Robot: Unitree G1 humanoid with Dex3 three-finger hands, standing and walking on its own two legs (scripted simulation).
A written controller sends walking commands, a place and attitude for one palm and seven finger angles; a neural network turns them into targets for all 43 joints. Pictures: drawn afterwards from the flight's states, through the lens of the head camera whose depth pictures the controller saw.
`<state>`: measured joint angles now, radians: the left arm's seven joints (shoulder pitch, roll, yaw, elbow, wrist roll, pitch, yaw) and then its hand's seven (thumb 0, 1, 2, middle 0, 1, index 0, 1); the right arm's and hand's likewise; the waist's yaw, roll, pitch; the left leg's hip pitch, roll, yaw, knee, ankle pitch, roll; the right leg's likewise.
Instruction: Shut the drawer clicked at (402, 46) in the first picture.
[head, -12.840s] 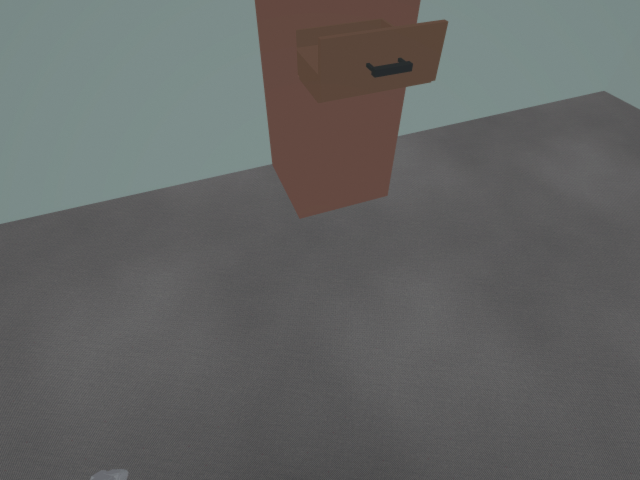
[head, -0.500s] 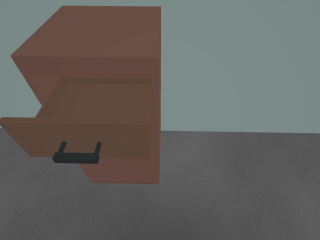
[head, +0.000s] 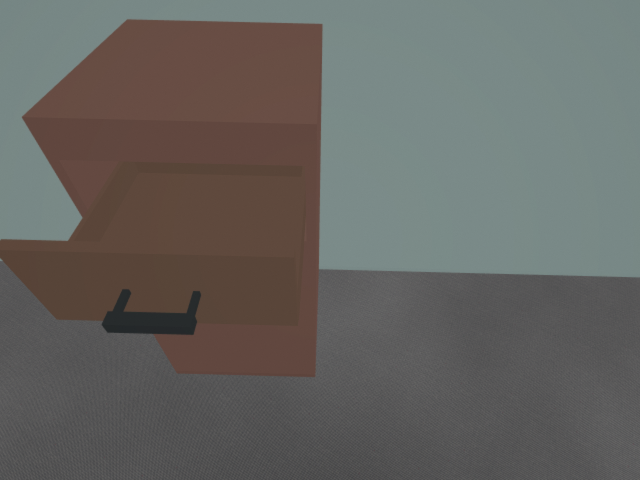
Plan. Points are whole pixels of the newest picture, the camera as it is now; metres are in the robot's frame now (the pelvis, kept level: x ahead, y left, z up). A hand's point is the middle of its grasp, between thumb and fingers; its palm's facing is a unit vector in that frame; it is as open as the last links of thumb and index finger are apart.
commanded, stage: look again from close up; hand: left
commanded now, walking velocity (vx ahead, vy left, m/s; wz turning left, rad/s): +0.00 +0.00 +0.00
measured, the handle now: (155, 310) +0.34 +0.27 -0.01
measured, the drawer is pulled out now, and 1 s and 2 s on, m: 0.20 0.20 0.20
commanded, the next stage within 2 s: raise the hand and make a fist in 0.50 s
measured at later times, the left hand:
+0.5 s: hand out of the picture -0.02 +0.17 -0.18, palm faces +0.03 -0.98 -0.18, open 7.4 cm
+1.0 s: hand (203, 469) +0.15 +0.15 -0.03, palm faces -0.05 -1.00 +0.05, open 6.1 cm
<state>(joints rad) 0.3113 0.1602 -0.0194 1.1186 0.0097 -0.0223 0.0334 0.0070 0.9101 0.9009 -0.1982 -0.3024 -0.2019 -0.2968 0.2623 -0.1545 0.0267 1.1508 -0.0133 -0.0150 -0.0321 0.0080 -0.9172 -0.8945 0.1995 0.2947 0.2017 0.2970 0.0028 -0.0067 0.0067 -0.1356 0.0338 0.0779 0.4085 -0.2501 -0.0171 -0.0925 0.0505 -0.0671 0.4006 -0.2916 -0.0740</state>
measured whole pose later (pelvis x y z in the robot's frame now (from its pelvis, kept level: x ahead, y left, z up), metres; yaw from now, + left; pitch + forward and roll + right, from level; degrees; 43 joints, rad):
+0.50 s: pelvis +0.00 +0.01 +0.00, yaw +0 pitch -1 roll +1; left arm 0.33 0.14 -0.02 1.13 0.01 -0.02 0.03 0.01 0.91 0.90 -0.20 -0.30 -0.20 -0.30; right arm 0.28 -0.14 0.03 1.17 -0.01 -0.02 -0.03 0.01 -0.91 -0.89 0.20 0.29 0.20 0.30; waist 0.00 -0.01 0.01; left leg -0.14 0.02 0.08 0.40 -0.24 0.00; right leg -0.10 0.03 -0.07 0.41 -0.29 -0.06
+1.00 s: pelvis -0.05 +0.01 -0.07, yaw +1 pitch +10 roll +1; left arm 0.43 0.12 0.00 0.05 -0.18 -0.43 -0.23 0.02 0.92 0.90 -0.43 -0.55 -0.43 -0.55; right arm 0.13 -0.28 -0.05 0.49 0.02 -0.21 0.00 0.01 -0.91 -0.89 0.20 0.29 0.20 0.30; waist 0.01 -0.03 -0.14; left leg -0.72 0.02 0.07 1.00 -0.44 0.01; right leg -0.69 -0.01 -0.08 1.03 -0.52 -0.07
